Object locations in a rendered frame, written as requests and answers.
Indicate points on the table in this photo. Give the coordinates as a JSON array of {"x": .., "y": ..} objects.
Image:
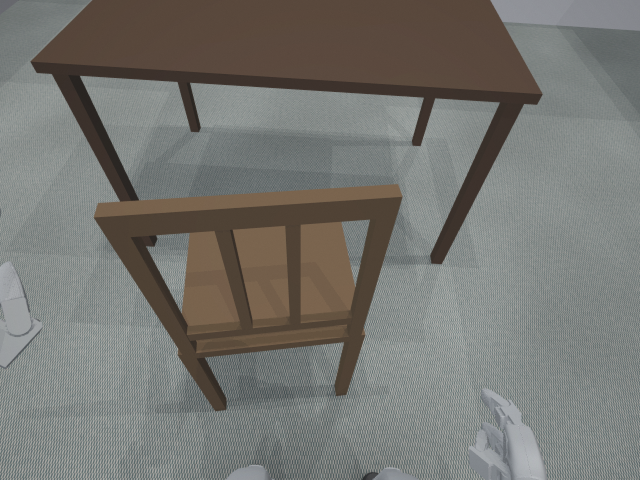
[{"x": 444, "y": 49}]

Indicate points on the right robot shin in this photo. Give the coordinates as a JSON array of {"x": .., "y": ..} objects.
[{"x": 388, "y": 469}]

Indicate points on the robot left hand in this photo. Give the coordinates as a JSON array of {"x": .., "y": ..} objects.
[{"x": 19, "y": 329}]

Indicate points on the robot right hand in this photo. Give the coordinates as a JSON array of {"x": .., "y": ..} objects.
[{"x": 517, "y": 453}]

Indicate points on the chair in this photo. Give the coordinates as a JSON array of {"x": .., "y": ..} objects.
[{"x": 265, "y": 271}]

